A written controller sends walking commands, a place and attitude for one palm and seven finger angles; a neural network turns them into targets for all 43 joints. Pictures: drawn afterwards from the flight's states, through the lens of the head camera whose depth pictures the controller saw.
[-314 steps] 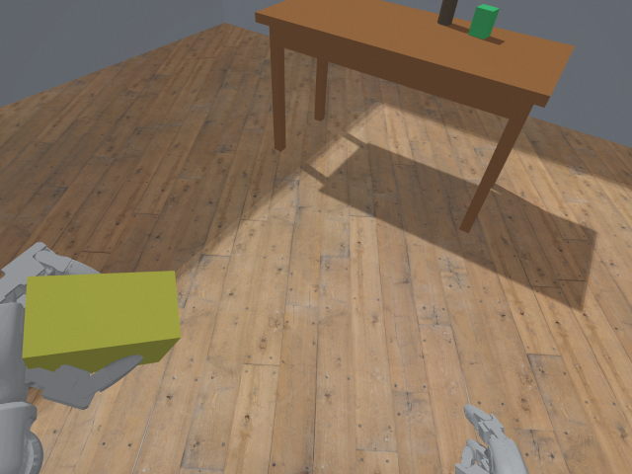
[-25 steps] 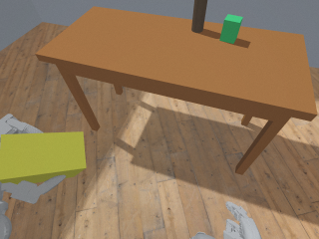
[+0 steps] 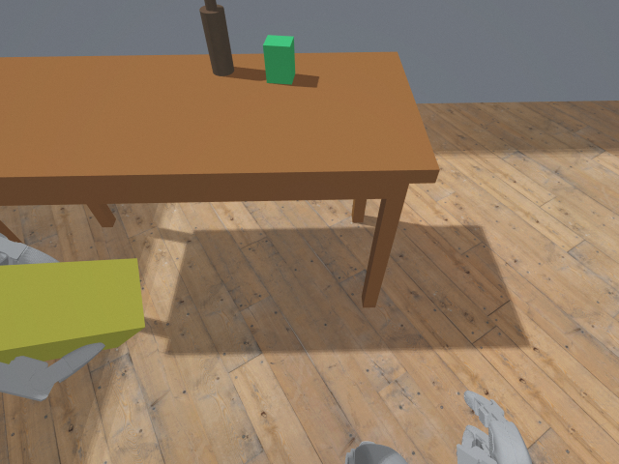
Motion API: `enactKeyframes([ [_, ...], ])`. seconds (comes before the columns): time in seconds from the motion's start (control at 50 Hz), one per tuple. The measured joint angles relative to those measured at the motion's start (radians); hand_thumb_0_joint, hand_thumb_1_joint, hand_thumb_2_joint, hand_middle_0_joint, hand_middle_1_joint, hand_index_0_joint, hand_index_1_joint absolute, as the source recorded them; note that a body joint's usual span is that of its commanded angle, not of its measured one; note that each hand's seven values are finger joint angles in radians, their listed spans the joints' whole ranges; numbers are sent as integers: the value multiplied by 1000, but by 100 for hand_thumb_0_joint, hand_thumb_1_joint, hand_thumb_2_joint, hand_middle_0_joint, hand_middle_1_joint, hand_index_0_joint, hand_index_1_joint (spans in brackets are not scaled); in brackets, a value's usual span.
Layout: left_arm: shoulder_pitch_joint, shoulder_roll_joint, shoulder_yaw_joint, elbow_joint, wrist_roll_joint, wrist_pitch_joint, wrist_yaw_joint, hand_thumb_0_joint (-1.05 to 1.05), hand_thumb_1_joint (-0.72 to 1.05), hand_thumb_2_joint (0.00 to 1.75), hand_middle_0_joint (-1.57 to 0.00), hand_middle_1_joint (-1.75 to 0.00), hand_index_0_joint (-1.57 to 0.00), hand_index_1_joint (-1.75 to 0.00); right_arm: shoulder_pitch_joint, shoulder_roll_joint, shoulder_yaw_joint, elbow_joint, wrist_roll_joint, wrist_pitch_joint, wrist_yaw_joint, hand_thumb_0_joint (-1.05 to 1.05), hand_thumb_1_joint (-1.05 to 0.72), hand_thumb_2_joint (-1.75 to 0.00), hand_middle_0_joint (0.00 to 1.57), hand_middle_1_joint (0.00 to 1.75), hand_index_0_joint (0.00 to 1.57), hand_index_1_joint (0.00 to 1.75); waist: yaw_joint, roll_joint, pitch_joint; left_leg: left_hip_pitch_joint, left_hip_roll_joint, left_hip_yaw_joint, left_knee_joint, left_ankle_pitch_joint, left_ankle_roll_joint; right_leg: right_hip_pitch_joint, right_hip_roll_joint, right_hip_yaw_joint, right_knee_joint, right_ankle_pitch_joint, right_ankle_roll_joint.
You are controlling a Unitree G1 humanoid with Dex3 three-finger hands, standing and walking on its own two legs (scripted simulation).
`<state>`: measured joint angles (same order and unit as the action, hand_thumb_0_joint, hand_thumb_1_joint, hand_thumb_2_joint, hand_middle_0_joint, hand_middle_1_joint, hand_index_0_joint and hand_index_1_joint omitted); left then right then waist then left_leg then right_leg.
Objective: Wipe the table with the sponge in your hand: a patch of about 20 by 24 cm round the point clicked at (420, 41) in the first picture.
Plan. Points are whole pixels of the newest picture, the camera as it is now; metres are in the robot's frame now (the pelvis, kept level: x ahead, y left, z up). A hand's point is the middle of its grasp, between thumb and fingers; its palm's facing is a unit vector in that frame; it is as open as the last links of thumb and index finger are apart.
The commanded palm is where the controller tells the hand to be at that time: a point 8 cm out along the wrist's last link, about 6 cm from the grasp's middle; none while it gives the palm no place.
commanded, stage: turn to face it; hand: left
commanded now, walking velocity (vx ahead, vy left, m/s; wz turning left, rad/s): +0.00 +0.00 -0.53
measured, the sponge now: (82, 312) +0.22 +0.24 +0.16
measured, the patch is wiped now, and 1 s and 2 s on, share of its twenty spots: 0.00 0.00 0.00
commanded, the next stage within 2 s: take the last steps up to it in 0.50 s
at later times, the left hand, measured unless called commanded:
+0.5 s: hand (212, 306) +0.22 +0.11 +0.18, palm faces +0.18 -0.82 -0.55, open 10.2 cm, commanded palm +0.18 +0.16 +0.19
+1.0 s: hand (214, 323) +0.21 +0.11 +0.17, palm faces +0.22 -0.87 -0.45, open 10.2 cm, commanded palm +0.17 +0.15 +0.19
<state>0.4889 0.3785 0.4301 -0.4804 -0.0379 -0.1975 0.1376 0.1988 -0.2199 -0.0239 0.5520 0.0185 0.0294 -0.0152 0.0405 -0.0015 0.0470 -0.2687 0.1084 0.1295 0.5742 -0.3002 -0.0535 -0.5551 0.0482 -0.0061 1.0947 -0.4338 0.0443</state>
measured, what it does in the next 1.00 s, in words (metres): steps on the spot, turning right: right foot, then left foot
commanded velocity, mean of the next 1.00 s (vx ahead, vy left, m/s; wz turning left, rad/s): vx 0.13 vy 0.06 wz -0.16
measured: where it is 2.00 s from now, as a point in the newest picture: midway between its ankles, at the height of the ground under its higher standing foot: outside the picture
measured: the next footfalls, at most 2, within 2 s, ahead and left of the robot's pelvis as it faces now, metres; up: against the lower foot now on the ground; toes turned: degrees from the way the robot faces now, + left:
right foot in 0.12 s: +0.03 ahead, -0.13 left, +0.00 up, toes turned -9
left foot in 0.72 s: -0.03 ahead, +0.06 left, +0.00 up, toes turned -11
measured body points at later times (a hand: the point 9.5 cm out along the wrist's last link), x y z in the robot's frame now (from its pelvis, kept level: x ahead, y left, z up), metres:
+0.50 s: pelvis -0.04 -0.08 +0.02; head +0.01 -0.12 +0.46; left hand +0.21 +0.15 +0.21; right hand +0.06 -0.37 -0.09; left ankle -0.04 +0.08 -0.67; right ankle -0.01 -0.13 -0.73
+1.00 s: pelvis -0.05 -0.08 +0.00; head -0.06 -0.10 +0.45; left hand +0.19 +0.15 +0.19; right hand +0.03 -0.31 -0.12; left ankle -0.07 +0.07 -0.73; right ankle -0.07 -0.17 -0.73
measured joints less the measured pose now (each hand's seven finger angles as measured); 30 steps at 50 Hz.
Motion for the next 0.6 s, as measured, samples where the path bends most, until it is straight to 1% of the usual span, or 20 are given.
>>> enactKeyframes([
  [0.02,-16,-26,-21,21,0,14,4,-2,-50,98,-72,-134,-74,-134,6,9,7,0,3,-7,3,1,-91,-90,20,30,20,30,9,14,-1,5,18,8,-3,1,-8,25,-19,-17,-31,-7,7],
  [0.06,-45,-62,-64,30,4,40,10,-2,-50,98,-72,-134,-74,-134,12,28,27,-7,5,-27,8,1,-91,-90,20,30,20,30,24,31,10,9,53,26,5,0,-27,90,-52,-42,-148,-18,17],
  [0.1,-73,-66,-99,9,9,49,11,-2,-50,98,-72,-134,-74,-134,11,49,47,-19,2,-52,16,1,-91,-90,20,30,20,30,27,36,33,-4,86,37,43,-13,-50,169,-72,-61,-299,8,20],
  [0.12,-88,-56,-111,-10,12,49,10,-2,-50,98,-72,-134,-74,-134,10,58,55,-26,1,-65,21,1,-91,-90,20,30,20,30,25,35,46,-18,102,38,76,-26,-62,209,-75,-69,-379,54,9],
  [0.14,-109,-53,-124,-23,18,45,7,-2,-50,98,-72,-134,-74,-134,0,59,59,-25,0,-75,26,1,-91,-90,20,30,20,30,15,56,68,-36,130,25,117,-41,-60,217,-52,-85,-393,76,-32],
  [0.16,-126,-47,-134,-38,21,39,3,-2,-50,98,-72,-134,-74,-134,-13,58,61,-18,-2,-77,28,1,-91,-90,21,30,20,30,-3,67,88,-63,131,-8,179,-96,-48,211,-38,-97,-382,78,-71],
  [0.18,-134,-35,-136,-54,19,31,0,-2,-50,98,-72,-134,-74,-134,-28,57,62,-7,-5,-74,26,1,-91,-90,21,30,20,30,-20,63,101,-102,103,-46,272,-157,-39,200,-35,-99,-373,77,-99],
  [0.2,-132,-21,-129,-72,12,24,-4,-2,-50,98,-72,-134,-74,-134,-44,54,61,4,-5,-66,25,1,-90,-90,21,30,20,30,-32,53,112,-138,67,-76,373,-188,-34,193,-35,-93,-377,81,-117],
  [0.22,-116,-5,-113,-93,4,16,-7,-2,-50,98,-72,-134,-74,-134,-59,50,58,10,-7,-55,25,1,-90,-90,21,30,20,30,-41,43,120,-168,34,-94,461,-194,-32,187,-31,-80,-393,94,-127],
  [0.24,-85,13,-87,-112,-5,3,-9,-2,-50,98,-72,-135,-74,-134,-71,46,53,13,-10,-43,24,1,-91,-90,21,30,21,30,-51,35,122,-191,6,-102,527,-189,-32,184,-25,-63,-416,114,-131],
  [0.28,-5,49,-28,-132,-17,-23,-8,-2,-50,98,-72,-135,-74,-134,-83,34,38,9,-14,-18,22,1,-91,-90,21,30,20,30,-72,28,117,-222,-31,-107,591,-163,-35,185,-9,-38,-473,156,-139],
  [0.32,62,78,16,-131,-24,-39,-6,-2,-50,98,-72,-135,-74,-134,-79,18,20,7,-16,-2,19,1,-91,-90,21,30,20,30,-87,26,103,-235,-52,-100,586,-138,-38,195,3,-22,-531,194,-146],
  [0.34,85,89,31,-124,-26,-45,-3,-2,-50,98,-72,-135,-74,-134,-74,8,12,10,-15,2,16,1,-91,-90,20,30,20,30,-90,23,95,-234,-59,-95,566,-132,-38,201,8,-16,-556,209,-149],
  [0.4,119,95,44,-90,-27,-46,4,-2,-50,98,-72,-135,-74,-134,-57,-23,-8,22,-14,9,6,1,-91,-90,20,30,20,30,-81,14,69,-216,-72,-84,480,-128,-30,215,17,6,-612,246,-155],
  [0.44,115,78,29,-65,-26,-36,8,-1,-50,98,-72,-135,-74,-134,-45,-42,-17,30,-12,10,-2,1,-91,-90,20,30,20,30,-69,7,51,-194,-77,-82,414,-126,-21,222,22,18,-637,264,-158],
  [0.5,88,33,-17,-37,-21,-14,15,-1,-50,98,-72,-135,-74,-134,-32,-61,-23,38,-9,10,-15,1,-91,-90,20,30,20,30,-50,-7,27,-147,-83,-88,312,-130,-3,232,28,31,-661,284,-160],
  [0.56,48,-11,-72,-29,-12,10,19,-2,-50,98,-72,-135,-74,-134,-24,-63,-23,36,-8,9,-25,1,-91,-90,20,30,20,30,-32,-25,3,-98,-92,-98,228,-140,15,240,34,39,-682,305,-160],
  [0.6,22,-28,-100,-34,-5,18,21,-2,-50,98,-72,-135,-74,-134,-25,-56,-20,32,-9,7,-28,1,-91,-90,20,30,20,30,-23,-40,-13,-63,-99,-103,171,-144,26,240,38,44,-696,320,-160],
])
